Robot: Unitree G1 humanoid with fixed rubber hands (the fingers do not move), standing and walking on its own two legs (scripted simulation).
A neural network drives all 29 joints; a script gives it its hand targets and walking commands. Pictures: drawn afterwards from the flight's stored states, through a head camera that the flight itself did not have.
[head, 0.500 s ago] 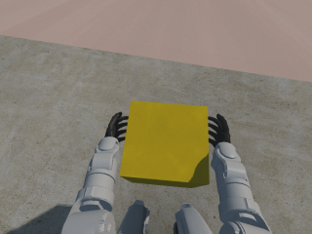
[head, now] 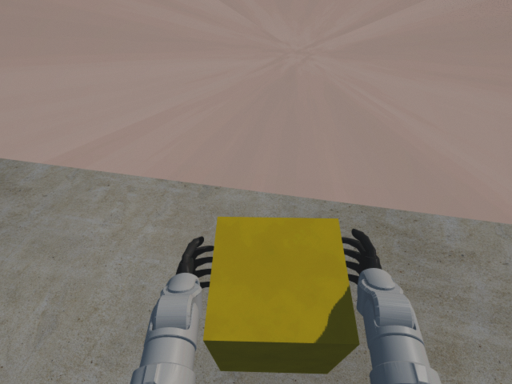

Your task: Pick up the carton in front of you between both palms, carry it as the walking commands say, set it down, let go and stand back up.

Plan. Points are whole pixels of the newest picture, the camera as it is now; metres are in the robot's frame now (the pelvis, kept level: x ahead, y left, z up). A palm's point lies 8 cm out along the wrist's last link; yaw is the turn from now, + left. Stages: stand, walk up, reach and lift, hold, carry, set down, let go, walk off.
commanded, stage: reach and lift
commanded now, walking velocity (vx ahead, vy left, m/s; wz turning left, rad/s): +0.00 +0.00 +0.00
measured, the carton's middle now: (275, 299) +0.29 +0.00 -0.07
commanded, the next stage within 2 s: hold in 1.02 s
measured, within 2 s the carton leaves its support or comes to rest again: neither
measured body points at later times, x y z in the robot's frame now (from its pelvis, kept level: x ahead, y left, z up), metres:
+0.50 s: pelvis -0.02 +0.00 +0.00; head -0.05 +0.01 +0.45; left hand +0.29 +0.15 +0.02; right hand +0.30 -0.15 +0.03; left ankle +0.01 +0.13 -0.74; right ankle +0.00 -0.13 -0.74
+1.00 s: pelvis +0.00 +0.00 +0.01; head -0.04 +0.00 +0.45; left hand +0.29 +0.15 +0.03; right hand +0.30 -0.15 +0.04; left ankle +0.01 +0.13 -0.74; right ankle +0.00 -0.13 -0.74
